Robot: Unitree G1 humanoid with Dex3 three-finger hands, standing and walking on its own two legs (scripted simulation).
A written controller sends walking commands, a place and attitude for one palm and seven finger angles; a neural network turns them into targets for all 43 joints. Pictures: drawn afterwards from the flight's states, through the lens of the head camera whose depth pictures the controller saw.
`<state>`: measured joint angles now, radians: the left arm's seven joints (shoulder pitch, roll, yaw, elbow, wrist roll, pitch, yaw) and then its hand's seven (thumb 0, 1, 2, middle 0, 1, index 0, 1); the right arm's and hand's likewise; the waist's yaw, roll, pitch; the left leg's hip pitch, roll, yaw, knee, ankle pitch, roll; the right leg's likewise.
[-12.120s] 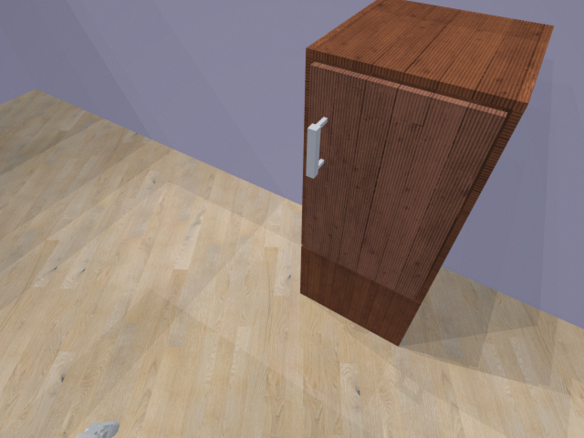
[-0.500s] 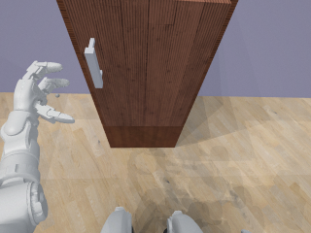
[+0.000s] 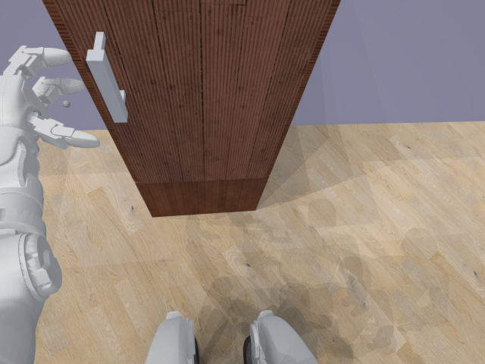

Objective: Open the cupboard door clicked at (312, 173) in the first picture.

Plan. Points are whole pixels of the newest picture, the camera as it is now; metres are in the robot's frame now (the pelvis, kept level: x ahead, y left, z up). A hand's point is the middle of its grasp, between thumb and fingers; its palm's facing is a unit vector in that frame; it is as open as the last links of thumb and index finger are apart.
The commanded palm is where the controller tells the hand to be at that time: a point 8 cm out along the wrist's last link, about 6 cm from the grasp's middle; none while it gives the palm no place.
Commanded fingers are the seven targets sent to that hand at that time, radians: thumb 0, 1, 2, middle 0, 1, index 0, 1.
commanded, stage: move the hooked fingers beside the handle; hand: left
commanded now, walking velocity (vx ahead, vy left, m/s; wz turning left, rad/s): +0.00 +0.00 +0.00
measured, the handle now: (111, 80) +0.55 +0.17 +0.08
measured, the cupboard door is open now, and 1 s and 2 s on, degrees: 0 0 0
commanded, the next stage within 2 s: slide the fingers in behind the handle in 0.72 s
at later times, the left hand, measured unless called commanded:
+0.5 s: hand (62, 112) +0.49 +0.23 +0.08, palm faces +0.02 -1.00 -0.01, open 14.0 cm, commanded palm +0.46 +0.28 +0.07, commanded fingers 0.00 -0.50 0.30 -0.30 -1.20 -0.30 -1.20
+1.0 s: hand (74, 111) +0.49 +0.22 +0.08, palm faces +0.00 -1.00 -0.01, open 14.0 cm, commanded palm +0.47 +0.26 +0.07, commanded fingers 0.00 -0.50 0.30 -0.30 -1.20 -0.30 -1.20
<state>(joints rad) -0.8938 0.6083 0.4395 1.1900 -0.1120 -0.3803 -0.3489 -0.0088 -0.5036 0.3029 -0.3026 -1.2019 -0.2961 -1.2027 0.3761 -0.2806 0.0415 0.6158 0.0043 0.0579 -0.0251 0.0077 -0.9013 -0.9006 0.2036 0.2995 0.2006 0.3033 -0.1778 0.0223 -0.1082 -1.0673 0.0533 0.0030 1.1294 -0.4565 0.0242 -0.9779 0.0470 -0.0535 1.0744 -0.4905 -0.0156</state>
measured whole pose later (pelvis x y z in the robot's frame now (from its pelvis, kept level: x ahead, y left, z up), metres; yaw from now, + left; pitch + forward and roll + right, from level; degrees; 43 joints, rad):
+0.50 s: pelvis +0.01 +0.00 +0.01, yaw +0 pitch +21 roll -3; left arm -0.80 0.55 0.42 1.13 -0.14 -0.39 -0.35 -0.01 -0.50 0.30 -0.30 -1.20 -0.30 -1.20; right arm 0.36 -0.27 0.03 0.61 0.01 0.08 -0.01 0.01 -0.90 -0.90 0.20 0.30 0.20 0.30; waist -0.15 0.02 -0.12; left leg -1.00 0.05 0.01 1.09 -0.46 0.03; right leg -0.91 0.05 -0.05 1.03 -0.49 -0.01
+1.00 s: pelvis +0.00 +0.00 +0.00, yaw +1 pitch +21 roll -4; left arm -0.85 0.52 0.37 1.15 -0.13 -0.41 -0.31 -0.01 -0.51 0.30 -0.30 -1.20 -0.30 -1.20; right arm 0.37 -0.27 0.04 0.63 0.01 0.07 -0.01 0.01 -0.90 -0.90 0.20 0.30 0.20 0.30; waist -0.15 0.02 -0.12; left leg -1.04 0.04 0.00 1.12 -0.45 0.03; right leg -0.94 0.04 -0.06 1.06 -0.49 -0.01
